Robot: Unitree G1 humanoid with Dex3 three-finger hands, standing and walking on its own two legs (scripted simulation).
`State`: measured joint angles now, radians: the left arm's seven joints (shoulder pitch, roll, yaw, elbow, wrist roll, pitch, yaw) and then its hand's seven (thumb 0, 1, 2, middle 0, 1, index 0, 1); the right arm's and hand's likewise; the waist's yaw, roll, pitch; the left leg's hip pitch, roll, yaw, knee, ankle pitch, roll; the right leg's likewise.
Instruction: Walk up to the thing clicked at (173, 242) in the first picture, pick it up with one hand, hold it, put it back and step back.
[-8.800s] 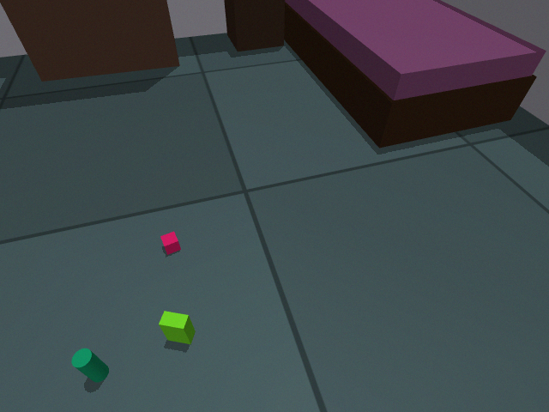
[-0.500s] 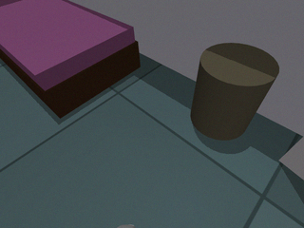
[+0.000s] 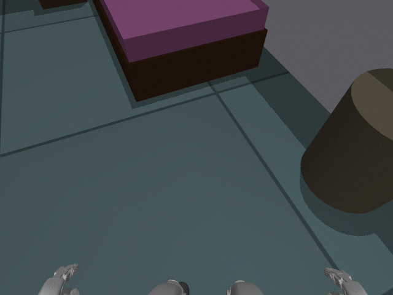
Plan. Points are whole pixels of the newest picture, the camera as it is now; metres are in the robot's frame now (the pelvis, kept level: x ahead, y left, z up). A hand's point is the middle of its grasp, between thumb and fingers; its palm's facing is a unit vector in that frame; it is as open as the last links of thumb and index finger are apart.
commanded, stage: walk up
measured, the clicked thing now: out of the picture +0.52 +1.44 -0.73
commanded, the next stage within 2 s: none
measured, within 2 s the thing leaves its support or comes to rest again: neither
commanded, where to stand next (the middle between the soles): +0.07 +0.05 m, yaw +64 degrees
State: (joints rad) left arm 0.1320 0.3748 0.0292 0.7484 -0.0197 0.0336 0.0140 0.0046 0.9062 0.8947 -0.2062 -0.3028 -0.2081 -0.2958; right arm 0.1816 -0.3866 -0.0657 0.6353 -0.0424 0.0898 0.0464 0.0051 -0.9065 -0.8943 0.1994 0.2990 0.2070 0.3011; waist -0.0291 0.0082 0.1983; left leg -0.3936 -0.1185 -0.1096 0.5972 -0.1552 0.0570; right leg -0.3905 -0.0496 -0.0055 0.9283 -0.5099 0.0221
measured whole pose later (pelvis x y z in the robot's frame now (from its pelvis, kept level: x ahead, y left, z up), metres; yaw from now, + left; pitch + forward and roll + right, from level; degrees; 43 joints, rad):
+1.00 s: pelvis -0.01 +0.02 -0.01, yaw +45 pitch -1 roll -1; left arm 0.17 0.40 0.06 0.74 0.02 0.02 -0.03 0.01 0.91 0.90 -0.20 -0.30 -0.20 -0.30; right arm 0.31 -0.44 -0.05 0.71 0.01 -0.03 -0.06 0.01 -0.90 -0.89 0.20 0.30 0.21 0.30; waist 0.01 0.02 0.19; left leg -0.38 -0.10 -0.26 0.89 -0.41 0.00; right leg -0.40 0.00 -0.04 0.75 -0.33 -0.02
